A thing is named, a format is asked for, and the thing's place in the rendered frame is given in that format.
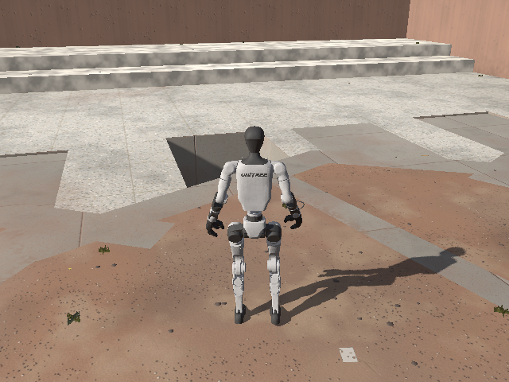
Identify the right robot forearm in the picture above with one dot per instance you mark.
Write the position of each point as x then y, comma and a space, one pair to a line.
293, 208

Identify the robot left upper arm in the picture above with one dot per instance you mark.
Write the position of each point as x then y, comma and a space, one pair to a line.
225, 179

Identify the robot right upper arm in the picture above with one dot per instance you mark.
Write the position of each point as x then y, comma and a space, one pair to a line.
279, 168

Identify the left robot forearm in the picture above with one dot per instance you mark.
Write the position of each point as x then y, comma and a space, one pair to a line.
215, 210

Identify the robot right shin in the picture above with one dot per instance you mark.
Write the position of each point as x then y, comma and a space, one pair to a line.
275, 285

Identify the robot left hand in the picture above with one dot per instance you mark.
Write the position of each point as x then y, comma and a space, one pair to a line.
209, 225

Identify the humanoid robot head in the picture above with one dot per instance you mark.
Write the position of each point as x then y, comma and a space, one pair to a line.
254, 137

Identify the robot right hand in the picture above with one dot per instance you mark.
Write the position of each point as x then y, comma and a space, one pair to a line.
298, 221

